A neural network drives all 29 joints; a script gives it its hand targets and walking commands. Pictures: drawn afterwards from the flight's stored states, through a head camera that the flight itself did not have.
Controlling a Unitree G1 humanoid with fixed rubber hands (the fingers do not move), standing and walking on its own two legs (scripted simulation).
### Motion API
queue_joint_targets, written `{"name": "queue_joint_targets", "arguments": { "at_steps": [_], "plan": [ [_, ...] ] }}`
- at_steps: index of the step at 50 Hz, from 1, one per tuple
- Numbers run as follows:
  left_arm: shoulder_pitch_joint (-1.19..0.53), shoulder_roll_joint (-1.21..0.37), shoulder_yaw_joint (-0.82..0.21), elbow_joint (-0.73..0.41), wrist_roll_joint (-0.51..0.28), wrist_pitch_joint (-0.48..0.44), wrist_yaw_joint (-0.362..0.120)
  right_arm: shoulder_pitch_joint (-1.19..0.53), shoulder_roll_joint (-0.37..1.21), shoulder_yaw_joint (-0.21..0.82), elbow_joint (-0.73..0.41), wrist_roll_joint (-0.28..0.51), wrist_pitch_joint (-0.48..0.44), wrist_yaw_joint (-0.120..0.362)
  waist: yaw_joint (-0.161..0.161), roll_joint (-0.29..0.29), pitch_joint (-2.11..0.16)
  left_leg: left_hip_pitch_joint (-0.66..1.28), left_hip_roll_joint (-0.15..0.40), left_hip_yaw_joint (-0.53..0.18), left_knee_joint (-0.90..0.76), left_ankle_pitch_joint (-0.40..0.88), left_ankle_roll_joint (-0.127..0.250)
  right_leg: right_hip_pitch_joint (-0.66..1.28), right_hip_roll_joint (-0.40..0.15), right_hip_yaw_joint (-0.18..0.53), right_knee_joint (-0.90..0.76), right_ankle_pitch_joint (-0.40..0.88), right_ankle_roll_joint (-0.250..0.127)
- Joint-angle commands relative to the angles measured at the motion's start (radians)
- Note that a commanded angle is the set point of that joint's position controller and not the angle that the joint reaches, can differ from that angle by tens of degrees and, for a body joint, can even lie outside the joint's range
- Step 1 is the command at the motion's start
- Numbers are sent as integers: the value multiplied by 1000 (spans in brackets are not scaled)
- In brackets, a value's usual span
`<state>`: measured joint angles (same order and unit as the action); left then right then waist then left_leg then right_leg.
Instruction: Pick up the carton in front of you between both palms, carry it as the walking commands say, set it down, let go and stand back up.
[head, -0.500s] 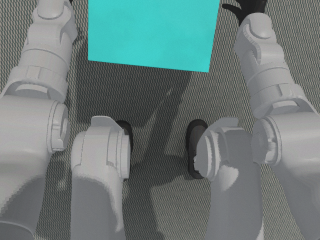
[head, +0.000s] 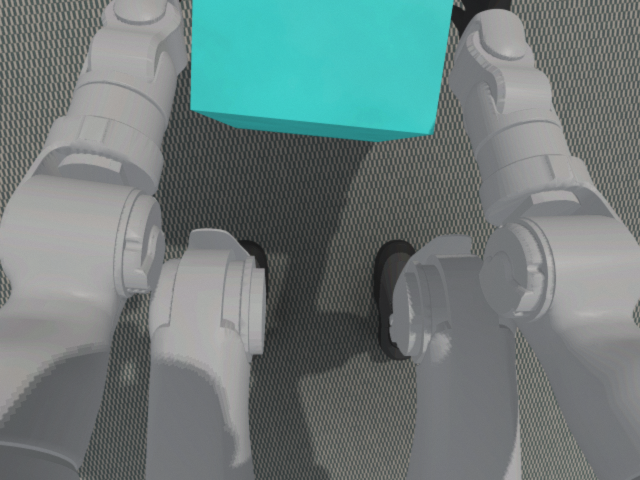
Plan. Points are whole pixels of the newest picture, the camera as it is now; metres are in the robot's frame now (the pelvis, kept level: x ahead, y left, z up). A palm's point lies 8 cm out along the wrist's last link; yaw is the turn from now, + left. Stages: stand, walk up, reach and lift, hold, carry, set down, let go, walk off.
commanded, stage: reach and lift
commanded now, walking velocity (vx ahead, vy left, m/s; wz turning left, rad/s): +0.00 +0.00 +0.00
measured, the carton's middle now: (317, 38) +0.52 +0.03 -0.24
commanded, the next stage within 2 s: none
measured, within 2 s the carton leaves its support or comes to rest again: leaves its support in 0.02 s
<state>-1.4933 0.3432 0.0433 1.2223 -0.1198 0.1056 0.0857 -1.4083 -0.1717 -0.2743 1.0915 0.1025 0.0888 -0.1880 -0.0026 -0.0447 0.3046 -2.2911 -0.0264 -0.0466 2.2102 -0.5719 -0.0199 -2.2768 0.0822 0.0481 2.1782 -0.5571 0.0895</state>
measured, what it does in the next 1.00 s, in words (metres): rises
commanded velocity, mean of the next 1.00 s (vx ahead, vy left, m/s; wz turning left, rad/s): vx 0.00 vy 0.00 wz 0.00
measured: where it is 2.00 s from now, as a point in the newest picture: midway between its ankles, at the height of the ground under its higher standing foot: (321, 320)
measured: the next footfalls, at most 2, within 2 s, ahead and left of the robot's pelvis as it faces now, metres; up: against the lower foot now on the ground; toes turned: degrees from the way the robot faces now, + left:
none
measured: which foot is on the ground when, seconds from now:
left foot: down 0.00-1.00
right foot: down 0.00-1.00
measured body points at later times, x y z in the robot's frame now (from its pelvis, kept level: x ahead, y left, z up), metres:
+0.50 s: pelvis -0.01 -0.01 +0.09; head +0.26 +0.03 +0.45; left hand +0.50 +0.19 +0.01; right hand +0.51 -0.12 +0.02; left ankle +0.11 +0.13 -0.33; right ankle +0.12 -0.14 -0.33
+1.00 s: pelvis +0.04 -0.01 +0.21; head +0.22 +0.02 +0.62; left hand +0.46 +0.18 +0.15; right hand +0.48 -0.12 +0.16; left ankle +0.11 +0.13 -0.33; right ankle +0.12 -0.14 -0.33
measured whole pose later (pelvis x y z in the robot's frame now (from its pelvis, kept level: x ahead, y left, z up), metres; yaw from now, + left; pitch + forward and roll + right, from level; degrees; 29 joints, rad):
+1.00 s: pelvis +0.04 -0.01 +0.21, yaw +4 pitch +36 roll -1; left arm -0.77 0.00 0.33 0.68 0.15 0.34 0.05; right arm -0.73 0.10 -0.41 0.61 -0.13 0.31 -0.11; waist -0.01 -0.03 -0.23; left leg -1.63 -0.10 -0.11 1.51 -0.51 -0.06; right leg -1.62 0.12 0.11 1.51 -0.52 0.06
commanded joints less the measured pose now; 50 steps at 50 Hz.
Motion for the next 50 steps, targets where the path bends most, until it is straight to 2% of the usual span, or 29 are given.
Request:
{"name": "queue_joint_targets", "arguments": {
  "at_steps": [1, 6, 8, 10, 12, 16, 19, 23, 27, 35, 40, 50],
  "plan": [
    [-507, -973, -189, -347, -57, -18, -256, -519, 979, 300, -254, 50, 14, 272, 41, 52, -1284, 613, -84, 98, -178, 415, 19, 571, 86, -148, -103, 400, -43],
    [-496, -1086, -288, -595, -83, 29, -236, -498, 1112, 406, -410, 94, 66, 266, 65, 98, -1671, 887, -95, 122, -190, 599, -4, 646, 104, -168, -120, 494, -31],
    [-456, -1129, -312, -655, -70, 60, -226, -499, 1126, 449, -493, 91, 89, 258, 60, 111, -1772, 958, -103, 129, -209, 610, -12, 664, 109, -174, -149, 475, -27],
    [-410, -1174, -323, -687, -50, 96, -221, -498, 1129, 477, -557, 74, 112, 256, 49, 118, -1797, 967, -117, 134, -246, 555, -16, 677, 114, -178, -186, 421, -28],
    [-363, -1217, -311, -663, -27, 130, -224, -479, 1134, 475, -562, 45, 136, 259, 33, 120, -1713, 906, -129, 136, -299, 436, -15, 659, 115, -178, -233, 330, -36],
    [-277, -1275, -197, -485, 66, 181, -257, -393, 1151, 354, -411, -64, 183, 278, -5, 118, -1378, 711, -131, 131, -413, 163, -12, 560, 107, -172, -338, 128, -54],
    [-263, -1277, -106, -414, 132, 194, -277, -365, 1153, 267, -346, -133, 202, 294, -18, 112, -1300, 674, -133, 127, -475, 92, -5, 563, 109, -166, -405, 76, -63],
    [-253, -1276, -35, -382, 184, 195, -288, -356, 1180, 224, -314, -172, 211, 311, -1, 86, -1324, 705, -136, 126, -540, 96, 4, 615, 110, -153, -477, 78, -61],
    [-228, -1290, -25, -399, 203, 197, -294, -326, 1218, 236, -316, -176, 218, 325, 14, 64, -1390, 773, -137, 128, -596, 123, 7, 687, 110, -147, -538, 101, -52],
    [-146, -1373, -154, -519, 149, 215, -300, -213, 1299, 370, -401, -124, 235, 339, 19, 63, -1527, 970, -145, 129, -686, 245, -6, 863, 116, -137, -638, 204, -40],
    [-63, -1414, -236, -577, 110, 223, -295, -123, 1329, 452, -448, -89, 243, 341, 15, 69, -1519, 1075, -148, 117, -751, 287, -14, 961, 116, -123, -707, 241, -39],
    [138, -1447, -264, -580, 116, 204, -284, 91, 1346, 487, -429, -95, 226, 341, 15, 68, -1346, 1244, -144, 73, -922, 319, -13, 1134, 106, -77, -887, 273, -43]
  ]
}}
